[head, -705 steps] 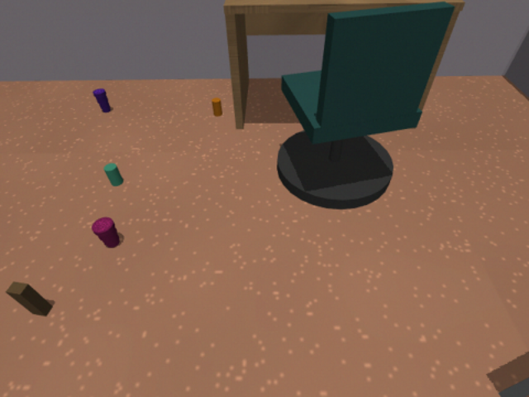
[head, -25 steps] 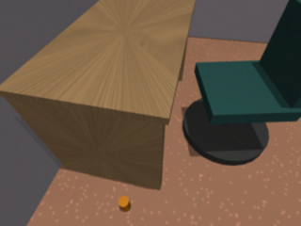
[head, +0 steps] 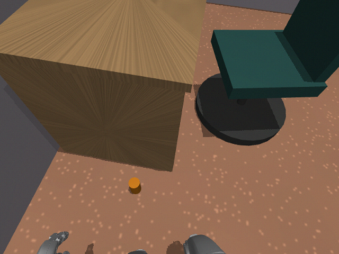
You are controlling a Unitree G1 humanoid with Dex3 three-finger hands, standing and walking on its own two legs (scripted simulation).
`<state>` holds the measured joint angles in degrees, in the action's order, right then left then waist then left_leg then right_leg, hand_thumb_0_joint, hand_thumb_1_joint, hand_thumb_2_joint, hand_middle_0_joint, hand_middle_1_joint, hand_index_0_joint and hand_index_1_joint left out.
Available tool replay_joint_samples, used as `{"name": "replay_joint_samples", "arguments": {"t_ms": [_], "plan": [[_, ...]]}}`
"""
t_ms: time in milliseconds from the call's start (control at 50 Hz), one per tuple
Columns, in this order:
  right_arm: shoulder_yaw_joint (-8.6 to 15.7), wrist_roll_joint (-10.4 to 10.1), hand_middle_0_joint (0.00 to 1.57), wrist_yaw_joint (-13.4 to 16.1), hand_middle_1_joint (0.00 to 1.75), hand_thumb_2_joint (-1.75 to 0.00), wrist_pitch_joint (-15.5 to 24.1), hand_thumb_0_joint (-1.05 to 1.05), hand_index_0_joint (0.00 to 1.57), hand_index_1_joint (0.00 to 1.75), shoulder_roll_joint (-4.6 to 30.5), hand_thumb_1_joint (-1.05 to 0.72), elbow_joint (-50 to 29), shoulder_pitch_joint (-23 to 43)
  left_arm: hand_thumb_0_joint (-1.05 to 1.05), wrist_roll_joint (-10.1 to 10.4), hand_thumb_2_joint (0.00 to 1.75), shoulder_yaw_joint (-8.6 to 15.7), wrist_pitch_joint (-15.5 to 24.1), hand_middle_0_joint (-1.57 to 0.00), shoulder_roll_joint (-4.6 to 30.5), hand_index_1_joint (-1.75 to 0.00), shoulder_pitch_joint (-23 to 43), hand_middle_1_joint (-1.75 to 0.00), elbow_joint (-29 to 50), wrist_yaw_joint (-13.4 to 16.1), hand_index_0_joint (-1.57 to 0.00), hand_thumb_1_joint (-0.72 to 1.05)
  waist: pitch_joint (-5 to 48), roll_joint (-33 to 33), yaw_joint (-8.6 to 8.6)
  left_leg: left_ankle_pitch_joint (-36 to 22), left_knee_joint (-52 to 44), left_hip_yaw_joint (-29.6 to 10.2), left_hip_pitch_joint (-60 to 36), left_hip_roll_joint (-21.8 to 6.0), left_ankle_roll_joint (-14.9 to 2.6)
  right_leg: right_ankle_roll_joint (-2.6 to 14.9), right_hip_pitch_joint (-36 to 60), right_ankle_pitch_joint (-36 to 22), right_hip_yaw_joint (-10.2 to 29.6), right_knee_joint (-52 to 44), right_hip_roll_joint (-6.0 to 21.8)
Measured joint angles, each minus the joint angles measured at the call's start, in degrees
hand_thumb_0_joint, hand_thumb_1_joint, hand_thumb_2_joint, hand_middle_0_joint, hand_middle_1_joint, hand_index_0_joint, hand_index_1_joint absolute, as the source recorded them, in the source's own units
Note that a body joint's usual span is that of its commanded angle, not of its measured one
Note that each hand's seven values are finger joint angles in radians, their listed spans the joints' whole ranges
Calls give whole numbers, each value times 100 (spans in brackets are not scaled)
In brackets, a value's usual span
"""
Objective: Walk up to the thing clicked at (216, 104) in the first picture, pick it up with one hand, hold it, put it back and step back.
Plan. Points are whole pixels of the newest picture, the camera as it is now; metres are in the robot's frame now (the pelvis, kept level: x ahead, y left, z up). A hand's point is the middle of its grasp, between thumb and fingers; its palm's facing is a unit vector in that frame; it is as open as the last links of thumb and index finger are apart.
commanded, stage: walk up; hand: left
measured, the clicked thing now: (135, 185) +0.50 +0.18 -0.71
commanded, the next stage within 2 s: none
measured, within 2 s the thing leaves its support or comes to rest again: neither
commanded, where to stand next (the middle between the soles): +0.11 -0.05 m, yaw +0 degrees
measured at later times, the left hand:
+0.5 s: hand out of the picture -0.01 +0.23 -0.13, palm faces -0.02 -0.91 -0.42, open 7.4 cm
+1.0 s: hand out of the picture -0.22 +0.21 -0.14, palm faces +0.01 -0.92 -0.39, open 7.4 cm
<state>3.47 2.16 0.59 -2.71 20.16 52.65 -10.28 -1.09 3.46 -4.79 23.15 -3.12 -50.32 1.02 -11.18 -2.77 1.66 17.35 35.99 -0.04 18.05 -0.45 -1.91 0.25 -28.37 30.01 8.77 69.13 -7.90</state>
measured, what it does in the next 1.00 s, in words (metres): walks backwards: right foot, then left foot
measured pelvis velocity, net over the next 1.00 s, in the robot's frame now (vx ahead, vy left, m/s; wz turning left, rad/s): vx -0.24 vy -0.06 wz -0.03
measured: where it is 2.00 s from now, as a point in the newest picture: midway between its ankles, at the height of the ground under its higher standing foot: outside the picture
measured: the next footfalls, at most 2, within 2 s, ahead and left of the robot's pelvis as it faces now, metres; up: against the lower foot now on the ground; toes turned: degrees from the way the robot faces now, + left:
right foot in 0.20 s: -0.05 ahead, -0.15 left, +0.00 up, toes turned +1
left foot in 0.56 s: -0.15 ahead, +0.09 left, +0.00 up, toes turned -1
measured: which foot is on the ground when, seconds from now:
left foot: down 0.00-0.24, up 0.26-0.54, down 0.56-0.92, up 0.94-1.00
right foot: up 0.00-0.18, down 0.20-0.58, up 0.60-0.86, down 0.88-1.00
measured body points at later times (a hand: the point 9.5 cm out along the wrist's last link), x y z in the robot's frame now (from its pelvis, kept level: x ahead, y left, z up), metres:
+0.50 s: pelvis -0.14 -0.03 +0.00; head -0.08 -0.04 +0.44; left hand -0.01 +0.28 -0.11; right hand -0.05 -0.36 -0.12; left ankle -0.18 +0.10 -0.69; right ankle -0.09 -0.15 -0.73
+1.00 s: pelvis -0.24 -0.06 +0.00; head -0.24 -0.07 +0.45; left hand -0.22 +0.26 -0.11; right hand -0.14 -0.37 -0.11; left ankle -0.21 +0.08 -0.70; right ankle -0.27 -0.18 -0.73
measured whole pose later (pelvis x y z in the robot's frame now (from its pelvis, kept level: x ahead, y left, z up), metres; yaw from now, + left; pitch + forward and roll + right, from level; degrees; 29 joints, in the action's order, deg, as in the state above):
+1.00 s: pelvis -0.24 -0.06 +0.00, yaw -2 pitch -3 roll +0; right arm 3.6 1.3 -0.5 -1.9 22.4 51.4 -11.1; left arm -2.9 4.0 0.1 20.1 -17.6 -55.7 -0.9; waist -3.1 1.8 -2.7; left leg 26.8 46.7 -4.5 20.7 0.5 -0.1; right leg 1.6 -8.4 19.8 2.5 30.9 -1.1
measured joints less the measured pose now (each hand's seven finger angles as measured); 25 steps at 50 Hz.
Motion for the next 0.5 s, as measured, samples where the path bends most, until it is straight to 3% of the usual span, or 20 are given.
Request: {"name": "replay_joint_samples", "arguments": {"t_ms": [100, 180, 200, 240, 260, 300, 320, 380, 440, 500], "plan": [[-17, -63, 21, 102, 30, -90, 91, 0, 21, 30, -5, -90, -267, 99, 0, -32, 90, 61, 5, -20, 2, -30, -269, -30, 90, -27, -21, 90, -78, 51, -68, -198, -5, 165, 192, -127, 50, -180, 693, -8, -41, -953, 299], [-55, -81, 21, 90, 30, -90, 55, 0, 21, 30, 66, -90, -422, 247, 1, -29, 90, 104, 68, -20, 11, -30, -358, -30, 105, -53, -21, 90, -116, 84, -119, -221, 309, 294, 436, -223, 151, -133, 1292, -329, -317, -2564, 628], [-54, -93, 21, 78, 30, -90, 27, 0, 21, 30, 110, -90, -436, 291, 1, -39, 90, 115, 98, -20, -16, -30, -364, -30, 83, -58, -21, 90, -121, 150, -129, -206, 440, 290, 514, -276, 190, -98, 1437, -628, -405, -2964, 638], [-12, -134, 21, 69, 30, -90, -46, 0, 21, 30, 250, -90, -376, 384, 1, -79, 90, 98, 134, -20, -215, -30, -328, -30, 7, -75, -21, 90, -210, 582, -23, -251, 588, 5, 575, -476, 212, -19, 1582, -833, -664, -3152, 406], [2, -162, 21, 77, 30, -90, -84, 0, 21, 30, 265, -90, -336, 375, 1, -84, 90, 71, 140, -20, -267, -30, -383, -30, 31, -113, -21, 90, -131, 638, -8, 4, 700, -149, 645, -376, 185, 17, 1542, -858, -718, -3139, 411], [10, -200, 21, 101, 30, -90, -141, 0, 21, 30, 220, -91, -270, 344, 1, -105, 90, 36, 135, -20, -284, -30, -525, -30, 110, -163, -21, 90, 63, 451, -156, 980, 1569, -320, 813, 71, 185, 79, 1376, -904, -563, -3057, 591], [0, -214, 21, 93, 30, -90, -146, 0, 20, 30, 216, -91, -261, 321, 1, -107, 90, 32, 126, -20, -296, -30, -582, -30, 136, -163, -21, 90, 136, 362, -220, 1192, 2028, -387, 856, 270, 179, 88, 1329, -979, -476, -3108, 677], [-37, -252, 21, 98, 30, -90, -75, 0, 20, 30, 292, -91, -287, 221, 1, -111, 90, 40, 101, -20, -345, -30, -630, -30, 215, -132, -21, 90, 306, 316, -219, 1227, 2830, -657, 858, 622, 202, 66, 1186, -1286, -464, -3394, 819], [-68, -242, 21, 155, 30, -90, 8, 0, 20, 30, 357, -91, -316, 137, 1, -139, 90, 67, 107, -20, -324, -30, -535, -30, 410, -88, -21, 90, 299, 338, -232, 1261, 2608, -687, 570, 585, 283, 60, 955, -1507, -553, -3474, 830], [-64, -186, 21, 181, 30, -90, 68, 0, 20, 30, 357, -91, -313, 77, 1, -157, 90, 94, 129, -20, -279, -30, -373, -30, 639, -42, -21, 90, 171, 347, -201, 1281, 1563, -482, 125, 363, 318, 42, 730, -1618, -764, -3363, 843]]}}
